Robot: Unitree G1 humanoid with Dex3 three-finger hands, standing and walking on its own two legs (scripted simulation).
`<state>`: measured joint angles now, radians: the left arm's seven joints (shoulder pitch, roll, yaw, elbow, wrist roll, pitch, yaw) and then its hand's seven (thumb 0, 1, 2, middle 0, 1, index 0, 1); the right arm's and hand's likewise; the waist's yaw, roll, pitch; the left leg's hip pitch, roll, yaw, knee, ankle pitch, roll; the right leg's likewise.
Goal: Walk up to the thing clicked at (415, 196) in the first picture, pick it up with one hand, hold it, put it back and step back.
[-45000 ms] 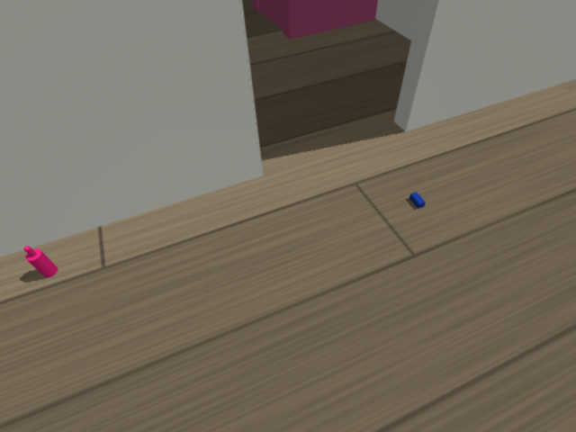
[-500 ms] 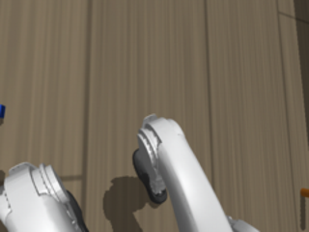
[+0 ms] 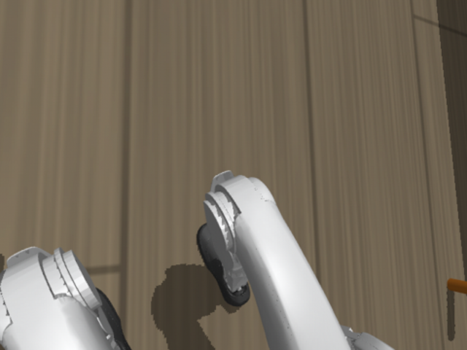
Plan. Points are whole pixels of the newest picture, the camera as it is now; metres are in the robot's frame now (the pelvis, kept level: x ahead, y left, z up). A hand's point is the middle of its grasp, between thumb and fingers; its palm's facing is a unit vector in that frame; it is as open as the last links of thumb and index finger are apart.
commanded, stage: rise first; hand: left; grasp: from above
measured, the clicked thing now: out of the picture +0.48 +0.29 -0.32
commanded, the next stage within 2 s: approach in 0.10 s
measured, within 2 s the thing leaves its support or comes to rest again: neither
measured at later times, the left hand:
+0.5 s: hand out of the picture +0.47 +0.29 -0.21, palm faces -0.08 -0.44 -0.89, open 13.9 cm
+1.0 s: hand out of the picture +0.44 +0.30 -0.22, palm faces -0.12 -0.44 -0.89, open 13.5 cm
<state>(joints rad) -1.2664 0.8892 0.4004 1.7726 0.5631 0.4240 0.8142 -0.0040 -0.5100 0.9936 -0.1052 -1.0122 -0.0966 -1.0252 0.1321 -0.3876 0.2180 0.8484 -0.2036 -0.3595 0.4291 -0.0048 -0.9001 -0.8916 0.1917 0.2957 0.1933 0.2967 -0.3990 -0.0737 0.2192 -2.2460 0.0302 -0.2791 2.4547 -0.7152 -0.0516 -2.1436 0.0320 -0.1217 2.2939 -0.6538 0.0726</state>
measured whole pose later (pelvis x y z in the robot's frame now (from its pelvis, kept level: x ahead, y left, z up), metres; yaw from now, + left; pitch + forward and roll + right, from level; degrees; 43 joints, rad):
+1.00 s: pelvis +0.00 +0.00 +0.00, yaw +0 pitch +29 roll -12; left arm -1.27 0.83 0.30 1.73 0.48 0.49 0.79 0.00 -0.42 0.92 -0.14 -0.99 -0.15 -0.99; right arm 0.15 -0.37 0.24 0.81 -0.19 -0.31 0.46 0.00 -0.90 -0.89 0.19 0.30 0.19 0.30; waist -0.38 -0.05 0.22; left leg -2.27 0.04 -0.26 2.44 -0.70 -0.05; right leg -2.17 0.03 -0.11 2.29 -0.64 0.07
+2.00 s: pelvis +0.01 +0.00 -0.03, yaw -1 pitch +26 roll -14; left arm -1.31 0.91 0.30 1.80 0.44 0.41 0.85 -0.01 -0.26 0.80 -0.24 -0.85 -0.25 -0.84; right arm 0.04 -0.41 0.32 0.69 -0.22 -0.28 0.47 -0.01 -0.89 -0.89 0.19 0.30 0.19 0.30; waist -0.44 -0.12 0.30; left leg -2.28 0.00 -0.31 2.57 -0.76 -0.06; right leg -2.17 0.02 -0.14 2.39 -0.70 0.08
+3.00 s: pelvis +0.02 +0.00 -0.03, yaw +0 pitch +27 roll -14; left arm -1.30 0.91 0.27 1.81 0.38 0.38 0.88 0.04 0.18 0.38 -0.62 -0.51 -0.59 -0.49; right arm 0.05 -0.44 0.33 0.70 -0.22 -0.25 0.48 -0.01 -0.88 -0.89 0.19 0.30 0.19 0.30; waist -0.45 -0.12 0.29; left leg -2.29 -0.01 -0.32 2.57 -0.77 -0.07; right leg -2.17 0.01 -0.15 2.40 -0.72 0.07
